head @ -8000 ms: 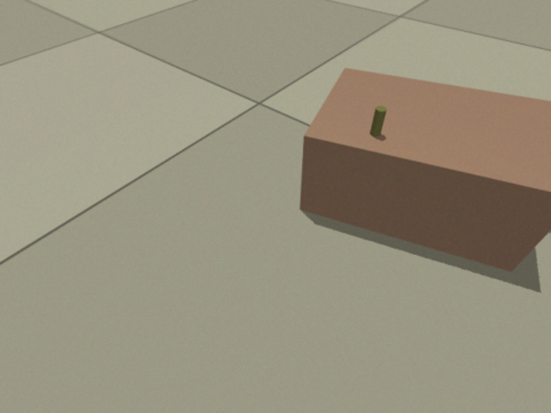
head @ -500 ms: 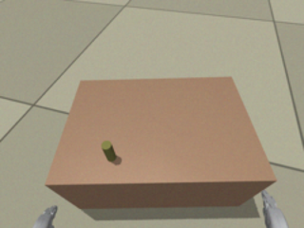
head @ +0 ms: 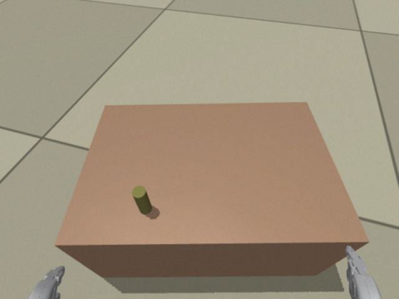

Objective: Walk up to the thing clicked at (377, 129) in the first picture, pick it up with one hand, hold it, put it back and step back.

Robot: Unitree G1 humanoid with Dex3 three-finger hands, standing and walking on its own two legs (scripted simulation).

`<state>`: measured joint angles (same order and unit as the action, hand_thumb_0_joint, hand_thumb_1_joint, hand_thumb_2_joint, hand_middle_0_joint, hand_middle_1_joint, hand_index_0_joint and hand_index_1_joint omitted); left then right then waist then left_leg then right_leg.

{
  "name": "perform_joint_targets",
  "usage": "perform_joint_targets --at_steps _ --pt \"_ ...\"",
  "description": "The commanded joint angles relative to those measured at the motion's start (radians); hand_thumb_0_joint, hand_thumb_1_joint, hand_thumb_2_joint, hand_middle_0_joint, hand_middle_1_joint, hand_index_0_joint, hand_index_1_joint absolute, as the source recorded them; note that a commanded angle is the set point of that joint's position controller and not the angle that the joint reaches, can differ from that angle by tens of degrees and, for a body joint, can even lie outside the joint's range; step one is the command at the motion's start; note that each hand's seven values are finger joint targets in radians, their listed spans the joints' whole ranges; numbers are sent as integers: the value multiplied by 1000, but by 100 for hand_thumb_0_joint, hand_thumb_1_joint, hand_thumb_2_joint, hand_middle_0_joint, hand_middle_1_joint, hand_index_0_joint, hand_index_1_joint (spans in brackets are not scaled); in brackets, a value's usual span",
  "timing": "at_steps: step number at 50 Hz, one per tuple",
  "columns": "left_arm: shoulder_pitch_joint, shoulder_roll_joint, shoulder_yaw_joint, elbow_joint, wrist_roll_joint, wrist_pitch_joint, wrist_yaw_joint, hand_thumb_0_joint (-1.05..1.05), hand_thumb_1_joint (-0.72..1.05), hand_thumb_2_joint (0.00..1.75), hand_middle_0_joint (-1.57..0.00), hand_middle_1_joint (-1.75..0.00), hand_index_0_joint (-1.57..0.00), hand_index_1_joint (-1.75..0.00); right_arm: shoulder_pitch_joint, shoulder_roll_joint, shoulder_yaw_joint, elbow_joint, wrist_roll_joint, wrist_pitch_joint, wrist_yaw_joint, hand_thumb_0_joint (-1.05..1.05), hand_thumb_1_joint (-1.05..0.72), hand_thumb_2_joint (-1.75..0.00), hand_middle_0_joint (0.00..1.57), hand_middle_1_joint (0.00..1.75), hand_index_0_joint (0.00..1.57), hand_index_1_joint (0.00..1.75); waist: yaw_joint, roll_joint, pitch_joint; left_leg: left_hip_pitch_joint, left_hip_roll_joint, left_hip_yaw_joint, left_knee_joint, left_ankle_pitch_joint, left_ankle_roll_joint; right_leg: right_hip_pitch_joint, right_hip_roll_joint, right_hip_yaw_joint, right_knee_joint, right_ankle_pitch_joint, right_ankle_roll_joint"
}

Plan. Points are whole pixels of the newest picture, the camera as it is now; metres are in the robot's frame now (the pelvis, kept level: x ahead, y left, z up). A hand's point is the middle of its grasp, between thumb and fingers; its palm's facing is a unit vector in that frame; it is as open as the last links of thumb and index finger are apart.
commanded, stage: go down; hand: left
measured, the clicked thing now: (142, 200) +0.45 +0.20 -0.22
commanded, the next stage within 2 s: approach in 1.76 s
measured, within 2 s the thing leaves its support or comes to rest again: neither
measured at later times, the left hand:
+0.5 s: hand out of the picture +0.15 +0.28 -0.07, palm faces +0.10 -0.94 -0.33, open 17.3 cm
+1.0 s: hand (39, 229) +0.28 +0.35 +0.00, palm faces +0.17 -0.97 -0.17, open 17.4 cm
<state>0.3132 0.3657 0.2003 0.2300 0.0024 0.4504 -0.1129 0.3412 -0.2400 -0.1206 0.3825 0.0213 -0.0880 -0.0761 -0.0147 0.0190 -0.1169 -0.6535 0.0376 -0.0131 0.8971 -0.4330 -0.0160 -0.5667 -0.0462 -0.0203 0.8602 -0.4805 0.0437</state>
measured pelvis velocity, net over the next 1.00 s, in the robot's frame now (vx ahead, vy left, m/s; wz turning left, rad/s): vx -0.03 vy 0.00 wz -0.01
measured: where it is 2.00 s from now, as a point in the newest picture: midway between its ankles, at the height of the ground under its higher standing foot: outside the picture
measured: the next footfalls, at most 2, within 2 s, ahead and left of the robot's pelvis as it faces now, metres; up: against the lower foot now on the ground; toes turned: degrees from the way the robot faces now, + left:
none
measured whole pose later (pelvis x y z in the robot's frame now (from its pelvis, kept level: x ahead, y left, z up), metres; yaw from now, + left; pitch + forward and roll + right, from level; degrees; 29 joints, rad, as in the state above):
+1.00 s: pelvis -0.03 +0.00 -0.01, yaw -1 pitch +11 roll -2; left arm -0.22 0.64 0.46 0.74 -0.08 0.19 -0.38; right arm 0.39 -0.26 -0.05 0.32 0.03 -0.18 -0.11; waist -0.05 -0.01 -0.11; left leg -0.72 0.05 -0.01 0.94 -0.41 -0.01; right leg -0.63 -0.03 -0.01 0.90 -0.45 0.04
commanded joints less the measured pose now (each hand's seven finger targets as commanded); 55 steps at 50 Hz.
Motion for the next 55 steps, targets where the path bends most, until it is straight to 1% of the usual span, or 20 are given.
perform_joint_targets --at_steps 1,5,6,7,8,9,14,15,20,24,29,34,35,40,44,45,48,51,53,55 --pt "-10 224 110 -202 -2 -20 3 0 -51 6 -6 -4 -5 -5 22 -141 -53 -177 8 -52 -12 0 55 -4 5 5 5 5 6 63 -146 162 -28 7 -111 333 6 0 44 -42 -79 309 -38" --pt "19 227 128 -207 -5 -12 0 0 -52 6 -5 -4 -4 -5 28 -157 -69 -242 7 -54 -20 0 55 -5 5 5 5 5 2 24 -165 149 -35 17 -87 308 14 -3 40 -36 -76 305 -32" --pt "-2 218 112 -244 -8 -13 -4 0 -53 6 -6 -4 -4 -5 53 -145 -65 -209 8 -48 -20 0 54 -5 5 5 5 5 1 49 -159 149 -36 15 -90 299 12 -23 42 -35 -74 292 -35" --pt "19 234 132 -224 -8 -9 -6 0 -51 6 -6 -4 -4 -5 13 -161 -70 -273 9 -52 -23 0 54 -5 5 5 5 5 2 35 -160 144 -34 13 -93 289 11 -18 42 -38 -74 278 -34" --pt "-5 229 119 -251 -9 -10 -9 0 -51 6 -5 -3 -4 -5 55 -146 -68 -231 8 -50 -24 0 55 -5 5 5 5 5 -3 43 -147 138 -35 12 -89 275 11 -35 43 -38 -73 268 -34" --pt "22 250 148 -234 -9 -7 -7 0 -53 5 -6 -4 -5 -5 18 -164 -69 -305 7 -55 -28 0 55 -4 5 5 5 5 0 22 -157 133 -35 13 -85 277 13 -19 40 -39 -74 274 -30" --pt "15 241 140 -276 -19 -8 -19 0 -51 6 -5 -4 -4 -5 68 -135 -48 -281 10 -51 -36 0 55 -5 5 5 5 5 1 44 -138 113 -40 16 -74 239 15 -40 39 -33 -71 241 -32" --pt "43 267 171 -263 -20 -7 -17 0 -51 6 -6 -3 -4 -4 50 -144 -46 -329 9 -52 -40 0 55 -5 5 5 5 5 11 33 -159 108 -43 21 -64 258 17 -23 36 -30 -72 264 -29" --pt "38 261 160 -284 -28 -10 -30 0 -51 7 -5 -4 -4 -5 80 -145 -44 -337 12 -49 -46 0 55 -5 5 5 5 5 -2 39 -138 102 -40 14 -71 234 15 -47 41 -36 -63 233 -34" --pt "-114 306 177 -330 -32 -37 -34 0 -54 6 -6 -4 -4 -6 104 -139 -45 -321 14 -63 -55 0 54 -5 5 5 5 5 -21 84 -122 114 -27 -3 -99 168 10 -80 46 -37 -59 167 -39" --pt "-263 397 246 -242 -56 -80 -41 0 -55 6 -6 -4 -4 -6 54 -154 -42 -313 18 -99 -73 0 54 -5 5 5 5 5 -24 70 -115 90 -39 11 -88 102 20 -74 32 -17 -93 127 -31" --pt "-408 444 274 -50 -84 -125 -101 0 -51 6 -5 -3 -4 -4 48 -163 -19 -299 21 -121 -82 0 55 -5 5 5 5 5 -24 69 -170 137 -34 3 -85 209 22 -25 32 -22 -79 230 -32" --pt "-434 469 284 -6 -86 -133 -117 0 -51 5 -5 -3 -5 -4 62 -147 1 -262 20 -120 -78 0 55 -5 5 5 5 5 -14 83 -164 130 -36 4 -85 210 22 -27 31 -20 -82 229 -33" --pt "-536 501 293 181 -98 -177 -201 0 -50 4 -5 -2 -4 -2 48 -166 -2 -249 19 -128 -67 0 55 -5 5 5 5 5 -19 67 -174 146 -29 -1 -101 236 21 -39 39 -28 -86 239 -40" --pt "-643 577 331 295 -97 -253 -246 0 -52 2 -5 -2 -5 -2 34 -162 0 -203 17 -137 -48 0 55 -5 5 5 5 5 -1 86 -168 136 -23 -2 -112 232 16 -46 47 -32 -81 216 -48" --pt "-679 573 329 316 -99 -277 -256 0 -52 3 -5 -2 -5 -2 3 -190 -24 -269 16 -146 -48 0 55 -5 5 5 5 5 -20 59 -188 143 -19 -3 -110 231 19 -46 48 -32 -80 222 -44" --pt "-788 623 348 352 -99 -356 -284 0 -54 2 -5 -2 -6 -2 3 -164 5 -235 12 -155 -34 0 55 -5 5 5 5 5 -9 105 -213 148 -19 0 -115 202 18 -57 46 -26 -80 198 -48" --pt "-859 657 360 409 -99 -415 -303 0 -52 3 -5 -2 -5 -2 21 -192 -20 -228 10 -164 -34 0 55 -5 5 5 5 5 -29 121 -240 193 -6 -15 -127 197 13 -71 53 -33 -75 190 -51" --pt "-869 667 373 452 -106 -446 -310 0 -51 2 -5 -2 -5 -1 12 -165 17 -213 6 -166 -27 0 56 -5 5 5 5 5 -13 128 -241 174 -15 -4 -117 211 15 -58 48 -27 -82 206 -52" --pt "-900 710 387 481 -102 -473 -318 0 -51 3 -5 -2 -5 -2 15 -191 -4 -218 4 -166 -32 0 56 -5 5 5 5 5 -26 125 -274 187 -14 -5 -108 235 18 -46 48 -24 -82 229 -50"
